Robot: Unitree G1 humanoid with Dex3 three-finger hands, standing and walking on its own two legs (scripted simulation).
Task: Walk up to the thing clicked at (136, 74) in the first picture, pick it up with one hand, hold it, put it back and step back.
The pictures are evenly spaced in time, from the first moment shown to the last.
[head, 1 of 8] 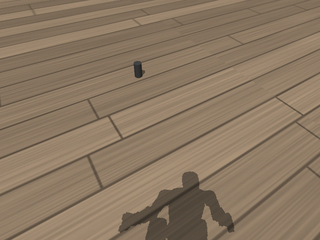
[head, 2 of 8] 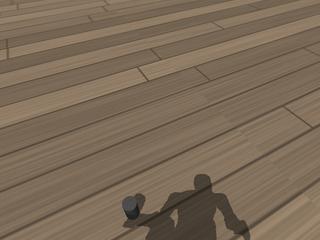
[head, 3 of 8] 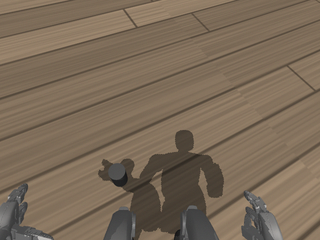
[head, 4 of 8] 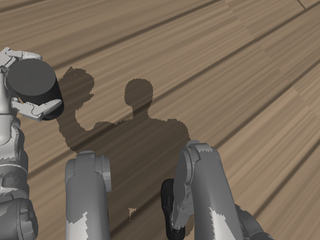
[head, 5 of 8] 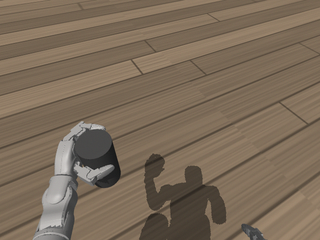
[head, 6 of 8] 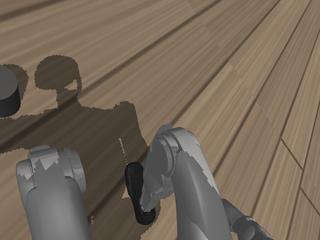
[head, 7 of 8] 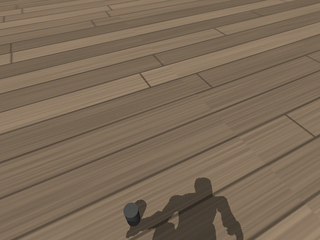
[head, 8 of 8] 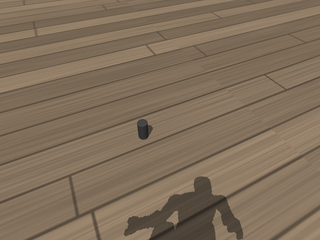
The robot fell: no
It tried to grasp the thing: yes
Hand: left
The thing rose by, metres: 0.69
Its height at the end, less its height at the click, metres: +0.00
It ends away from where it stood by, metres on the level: 0.01
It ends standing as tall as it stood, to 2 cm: yes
